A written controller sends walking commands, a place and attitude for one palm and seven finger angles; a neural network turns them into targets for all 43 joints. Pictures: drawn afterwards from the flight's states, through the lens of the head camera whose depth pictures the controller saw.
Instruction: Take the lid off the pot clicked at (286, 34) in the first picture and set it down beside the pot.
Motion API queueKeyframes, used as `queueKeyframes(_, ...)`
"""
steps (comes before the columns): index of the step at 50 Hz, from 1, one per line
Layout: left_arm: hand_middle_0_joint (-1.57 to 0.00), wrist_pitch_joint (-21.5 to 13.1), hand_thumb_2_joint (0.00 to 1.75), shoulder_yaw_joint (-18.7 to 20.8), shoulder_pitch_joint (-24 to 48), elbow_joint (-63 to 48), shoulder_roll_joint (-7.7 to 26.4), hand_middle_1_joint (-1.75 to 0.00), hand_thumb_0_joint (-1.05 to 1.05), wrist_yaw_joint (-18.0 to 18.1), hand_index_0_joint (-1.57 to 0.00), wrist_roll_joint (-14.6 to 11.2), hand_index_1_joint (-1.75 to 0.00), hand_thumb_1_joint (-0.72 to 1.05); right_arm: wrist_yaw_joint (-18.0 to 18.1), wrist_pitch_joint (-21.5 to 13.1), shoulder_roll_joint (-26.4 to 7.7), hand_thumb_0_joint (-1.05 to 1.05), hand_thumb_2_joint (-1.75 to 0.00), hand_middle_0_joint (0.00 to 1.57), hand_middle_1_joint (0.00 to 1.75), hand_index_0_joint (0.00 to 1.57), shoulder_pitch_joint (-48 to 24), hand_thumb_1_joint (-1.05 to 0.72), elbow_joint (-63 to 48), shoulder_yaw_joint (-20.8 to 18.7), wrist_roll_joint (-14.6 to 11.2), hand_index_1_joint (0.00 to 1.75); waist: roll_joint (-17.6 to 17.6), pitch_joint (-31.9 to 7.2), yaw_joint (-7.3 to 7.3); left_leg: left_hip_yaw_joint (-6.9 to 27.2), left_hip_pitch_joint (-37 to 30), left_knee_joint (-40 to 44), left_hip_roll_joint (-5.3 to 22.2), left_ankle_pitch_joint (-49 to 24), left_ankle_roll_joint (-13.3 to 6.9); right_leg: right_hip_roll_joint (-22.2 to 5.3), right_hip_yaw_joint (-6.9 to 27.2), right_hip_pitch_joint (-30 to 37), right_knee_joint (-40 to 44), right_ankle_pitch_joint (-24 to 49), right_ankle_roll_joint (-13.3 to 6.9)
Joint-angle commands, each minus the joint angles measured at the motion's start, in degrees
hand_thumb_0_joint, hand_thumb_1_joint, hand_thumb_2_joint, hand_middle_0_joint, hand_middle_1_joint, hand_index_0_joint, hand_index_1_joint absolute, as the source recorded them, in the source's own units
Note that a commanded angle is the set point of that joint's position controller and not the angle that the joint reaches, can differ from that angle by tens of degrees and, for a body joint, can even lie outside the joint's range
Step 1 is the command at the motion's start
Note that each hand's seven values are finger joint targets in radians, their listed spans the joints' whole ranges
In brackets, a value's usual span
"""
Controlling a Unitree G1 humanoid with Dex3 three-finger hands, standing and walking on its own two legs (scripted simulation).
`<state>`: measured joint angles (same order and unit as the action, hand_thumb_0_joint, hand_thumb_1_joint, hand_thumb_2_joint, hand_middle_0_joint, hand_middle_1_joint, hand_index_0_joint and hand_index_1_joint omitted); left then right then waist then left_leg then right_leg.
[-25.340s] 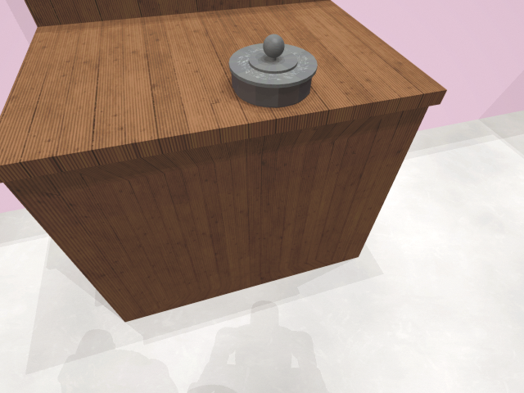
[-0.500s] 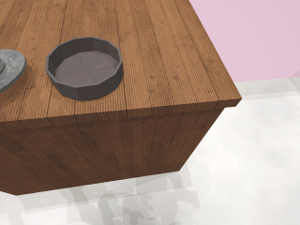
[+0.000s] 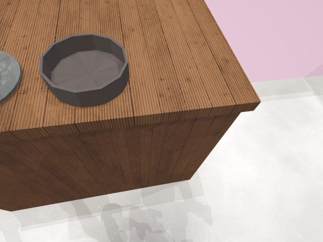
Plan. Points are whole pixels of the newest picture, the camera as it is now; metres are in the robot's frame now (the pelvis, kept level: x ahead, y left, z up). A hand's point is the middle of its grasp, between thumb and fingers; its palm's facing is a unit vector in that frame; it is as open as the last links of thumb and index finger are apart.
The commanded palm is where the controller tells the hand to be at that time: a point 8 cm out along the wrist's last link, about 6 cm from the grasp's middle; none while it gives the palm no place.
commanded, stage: open the fingers wide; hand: left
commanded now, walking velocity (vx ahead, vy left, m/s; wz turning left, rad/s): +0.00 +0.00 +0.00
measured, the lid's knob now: out of the picture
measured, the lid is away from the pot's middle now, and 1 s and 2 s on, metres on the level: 0.25 0.25 0.25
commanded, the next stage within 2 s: raise the empty hand in 1.18 s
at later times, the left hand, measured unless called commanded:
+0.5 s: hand out of the picture +0.45 +0.36 +0.17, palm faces -0.35 -0.13 -0.93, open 5.1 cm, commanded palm +0.47 +0.35 +0.23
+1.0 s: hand out of the picture +0.45 +0.35 +0.17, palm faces -0.36 -0.12 -0.92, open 10.2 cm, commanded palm +0.47 +0.35 +0.23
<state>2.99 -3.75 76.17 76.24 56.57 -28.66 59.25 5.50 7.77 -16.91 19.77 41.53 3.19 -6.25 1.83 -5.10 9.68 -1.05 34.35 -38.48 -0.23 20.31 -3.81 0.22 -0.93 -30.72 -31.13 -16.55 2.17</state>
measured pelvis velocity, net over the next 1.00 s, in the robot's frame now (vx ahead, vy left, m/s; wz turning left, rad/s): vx -0.01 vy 0.00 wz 0.01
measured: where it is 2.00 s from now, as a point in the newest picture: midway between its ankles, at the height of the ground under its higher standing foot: outside the picture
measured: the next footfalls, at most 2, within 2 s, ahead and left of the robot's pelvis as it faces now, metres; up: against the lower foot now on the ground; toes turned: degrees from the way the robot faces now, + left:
none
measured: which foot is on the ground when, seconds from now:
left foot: down 0.00-1.00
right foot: down 0.00-1.00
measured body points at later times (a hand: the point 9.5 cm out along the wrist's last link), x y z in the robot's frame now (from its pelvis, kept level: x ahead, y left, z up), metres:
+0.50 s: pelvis -0.01 +0.00 +0.00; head +0.07 +0.02 +0.44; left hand +0.47 +0.36 +0.22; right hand +0.02 -0.28 -0.12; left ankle -0.03 +0.07 -0.72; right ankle -0.03 -0.15 -0.72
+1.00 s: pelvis -0.01 +0.00 +0.00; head +0.07 +0.02 +0.44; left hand +0.47 +0.36 +0.22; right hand +0.01 -0.28 -0.12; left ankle -0.03 +0.07 -0.72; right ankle -0.03 -0.15 -0.72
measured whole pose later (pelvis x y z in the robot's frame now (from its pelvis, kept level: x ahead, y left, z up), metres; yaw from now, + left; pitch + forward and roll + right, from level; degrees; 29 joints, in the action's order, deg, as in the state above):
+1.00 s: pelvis -0.01 +0.00 +0.00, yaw +0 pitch +15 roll -3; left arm -4.1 -3.2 68.1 65.6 53.9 -27.4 57.9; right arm 5.1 12.7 -15.9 18.1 39.5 2.4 -6.5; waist 1.8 -5.5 7.6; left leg -0.5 35.3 -40.5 -0.2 20.3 -3.7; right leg 0.3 -1.5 -31.4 -33.0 -16.7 1.8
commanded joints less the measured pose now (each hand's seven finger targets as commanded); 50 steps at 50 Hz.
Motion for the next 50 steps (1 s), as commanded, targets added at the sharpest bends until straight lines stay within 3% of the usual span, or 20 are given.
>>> queueKeyframes(1,-0.67,0.2,0.98,0.2,22.7,-9.1,13.1,-1.04,0.0,2.1,-1.12,0.3,-1.19,0.69,0.8,-0.6,-11.2,0.0,-0.9,0.2,0.3,0.2,7.5,-0.9,-2.8,-3.9,0.3,0.3,8.3,-23.3,-0.76,2.9,-24.0,-0.1,0.2,-40.1,1.5,3.6,-2.9,1.6,0.5,17.9,-2.4)
queueKeyframes(3,-0.67,-0.4,0.98,0.7,20.7,-10.0,13.5,-1.04,0.0,1.9,-1.12,-0.4,-1.19,0.69,0.8,-0.4,-11.2,0.0,-0.9,0.2,0.3,0.2,7.4,-0.9,-3.0,-3.6,0.1,0.3,7.7,-22.6,-1.44,2.4,-23.4,0.2,0.1,-40.8,1.4,3.6,-3.1,2.8,0.2,18.6,-2.6)
queueKeyframes(4,-0.67,-0.2,0.98,2.0,19.2,-14.9,12.4,-1.04,0.0,2.1,-1.12,-0.6,-1.19,0.69,0.0,0.1,-10.8,0.0,-0.9,0.2,0.3,0.2,6.7,-0.9,-4.6,-4.5,0.4,0.3,10.0,-26.7,-2.66,3.6,-26.2,0.1,0.3,-44.1,1.9,3.4,-3.0,2.7,-0.3,18.8,-2.8)
queueKeyframes(6,-0.66,-3.8,0.97,3.4,15.5,-18.4,12.5,-1.03,0.0,3.4,-1.09,0.9,-1.17,0.66,0.3,1.7,-10.6,0.0,-0.9,0.2,0.3,0.2,6.3,-0.9,-4.9,-4.7,1.1,0.3,9.5,-24.4,-2.31,3.4,-25.4,-0.7,0.8,-43.4,2.1,3.9,-3.0,0.2,0.1,16.8,-3.0)
queueKeyframes(10,-0.63,-5.1,0.94,3.8,16.7,-19.3,12.3,-1.0,0.0,3.6,-1.01,-0.4,-1.13,0.58,0.5,2.8,-10.2,0.0,-0.9,0.2,0.3,0.2,5.8,-0.9,-5.2,-4.9,0.7,0.3,8.3,-22.8,-1.78,3.5,-24.9,-0.1,0.7,-38.8,1.2,3.9,-3.1,-0.5,0.5,14.4,-3.1)
queueKeyframes(12,-0.62,-5.5,0.94,5.7,16.7,-19.6,15.3,-0.99,0.0,3.4,-0.98,-0.8,-1.11,0.54,0.7,3.2,-10.5,0.0,-0.9,0.2,0.3,0.2,5.1,-0.9,-5.4,-4.6,0.6,0.3,6.8,-22.4,-2.08,2.7,-21.8,0.7,0.0,-32.7,0.6,3.7,-2.7,2.0,0.7,13.9,-3.1)
queueKeyframes(13,-0.61,-6.1,0.93,5.5,17.0,-20.7,15.2,-0.98,0.0,3.5,-0.96,-1.2,-1.1,0.52,0.9,3.3,-10.5,0.0,-0.9,0.2,0.3,0.2,4.7,-0.9,-5.4,-4.5,0.4,0.3,8.7,-23.3,-2.37,2.5,-23.1,0.6,0.1,-35.2,0.8,3.7,-2.9,2.1,0.3,14.9,-3.4)
queueKeyframes(14,-0.6,-6.0,0.93,6.4,18.8,-22.1,16.7,-0.97,0.0,3.6,-0.94,-0.8,-1.09,0.5,0.7,3.5,-10.4,0.0,-0.9,0.2,0.3,0.2,4.4,-0.9,-5.6,-4.6,0.5,0.3,10.5,-25.4,-2.62,2.9,-24.0,0.5,0.2,-35.0,1.0,3.6,-2.6,2.0,0.1,14.3,-3.2)
queueKeyframes(15,-0.6,-6.0,0.93,4.4,18.4,-20.8,13.9,-0.96,0.0,3.6,-0.93,-0.9,-1.07,0.48,0.6,3.5,-10.0,0.0,-0.9,0.2,0.3,0.2,4.4,-0.9,-5.6,-4.5,0.4,0.3,11.2,-24.1,-2.17,3.3,-24.5,0.3,0.1,-36.1,1.1,3.7,-2.9,0.4,0.1,14.1,-3.5)
queueKeyframes(19,-0.58,-6.3,0.92,4.8,18.1,-20.8,14.6,-0.92,0.0,3.5,-0.86,-0.8,-1.01,0.4,0.5,3.7,-10.2,0.0,-0.9,0.2,0.3,0.2,3.8,-0.9,-5.6,-4.3,0.3,0.3,10.4,-23.9,-2.33,3.1,-24.1,0.1,0.2,-34.7,1.2,3.7,-2.6,0.4,0.2,13.4,-3.3)
queueKeyframes(22,-0.57,-6.1,0.92,2.6,18.5,-19.7,12.2,-0.88,0.0,3.3,-0.82,-1.2,-0.97,0.33,0.5,3.6,-10.2,0.0,-0.9,0.2,0.3,0.2,3.4,-0.9,-5.4,-4.1,0.2,0.3,8.9,-21.0,-1.71,2.9,-21.7,0.8,0.1,-30.3,0.9,3.7,-3.0,0.0,0.5,12.3,-3.4)
queueKeyframes(23,-0.56,-6.5,0.92,2.3,18.6,-21.3,11.3,-0.87,0.0,3.1,-0.8,-1.7,-0.95,0.31,0.7,3.5,-10.1,0.0,-0.9,0.2,0.3,0.2,3.2,-0.9,-5.4,-4.1,0.0,0.3,9.6,-22.3,-2.16,2.9,-23.6,0.7,0.3,-33.6,1.0,3.7,-3.1,0.4,0.1,13.2,-3.6)
queueKeyframes(24,-0.56,-6.5,0.92,4.6,20.1,-23.2,14.3,-0.86,0.0,3.4,-0.78,-1.2,-0.93,0.29,0.5,3.7,-10.3,0.0,-0.9,0.2,0.3,0.2,3.3,-0.9,-5.6,-4.4,0.4,0.3,11.1,-25.2,-2.59,3.4,-24.9,0.3,0.4,-35.2,1.2,3.7,-2.7,0.7,0.0,13.8,-3.4)
queueKeyframes(26,-0.55,-6.4,0.91,4.2,17.1,-20.2,13.3,-0.83,0.0,3.3,-0.75,-1.3,-0.9,0.25,0.6,3.7,-10.0,0.0,-0.9,0.2,0.3,0.2,3.4,-0.9,-5.9,-4.2,0.3,0.3,8.7,-24.3,-2.23,3.1,-23.8,-0.3,0.1,-35.1,0.9,3.8,-2.8,0.9,-0.3,14.6,-3.3)
queueKeyframes(33,-0.53,-6.4,0.91,1.9,18.0,-20.6,10.4,-0.74,0.0,2.9,-0.65,-2.4,-0.78,0.1,0.6,3.8,-10.1,0.0,-0.9,0.2,0.3,0.2,3.0,-0.9,-5.5,-4.1,-0.1,0.3,8.0,-22.2,-2.06,2.8,-22.9,0.6,0.1,-33.4,0.9,3.7,-3.2,0.8,0.0,13.8,-3.5)
queueKeyframes(39,-0.5,-6.9,0.91,5.5,18.3,-22.5,14.5,-0.66,0.0,3.1,-0.56,-1.7,-0.68,-0.03,0.5,4.0,-10.1,0.0,-0.9,0.2,0.3,0.2,3.3,-0.9,-5.6,-4.4,0.4,0.3,9.0,-26.4,-2.7,3.3,-25.0,-0.5,0.3,-37.5,1.1,3.8,-2.5,1.5,-0.5,15.5,-3.2)
queueKeyframes(41,-0.5,-6.8,0.91,4.2,16.8,-20.3,12.7,-0.64,0.0,3.0,-0.53,-2.1,-0.65,-0.07,0.5,4.0,-9.9,0.0,-0.9,0.2,0.3,0.2,3.5,-0.9,-5.8,-4.3,0.3,0.3,7.1,-23.6,-2.34,2.9,-22.6,-0.1,-0.2,-34.7,0.8,3.9,-2.8,1.7,-0.2,15.2,-3.2)
queueKeyframes(43,-0.49,-6.8,0.91,1.6,18.0,-21.2,9.9,-0.61,0.0,2.7,-0.5,-2.6,-0.62,-0.12,0.6,4.1,-9.9,0.0,-0.9,0.2,0.3,0.2,3.2,-0.9,-5.3,-4.2,0.0,0.3,8.6,-22.1,-2.06,2.8,-23.1,0.4,0.1,-35.4,1.1,3.8,-3.2,0.7,-0.1,14.7,-3.5)
queueKeyframes(44,-0.48,-6.7,0.91,3.4,19.6,-22.7,12.4,-0.6,0.0,3.1,-0.48,-1.9,-0.6,-0.14,0.4,4.1,-10.2,0.0,-0.9,0.2,0.3,0.2,3.5,-0.9,-5.3,-4.5,0.3,0.3,9.5,-23.7,-2.26,3.3,-24.1,0.4,0.3,-34.5,1.3,3.8,-2.8,0.1,0.1,13.5,-3.3)
queueKeyframes(50,-0.48,-7.4,0.91,4.6,18.7,-22.3,13.6,-0.6,0.0,3.5,-0.48,-1.3,-0.6,-0.14,0.6,3.9,-9.9,0.0,-0.9,0.2,0.3,0.2,3.6,-0.9,-5.9,-4.3,0.3,0.3,10.3,-24.8,-2.46,3.5,-24.6,-0.2,0.0,-35.7,1.2,3.9,-2.8,0.2,-0.3,14.0,-3.5)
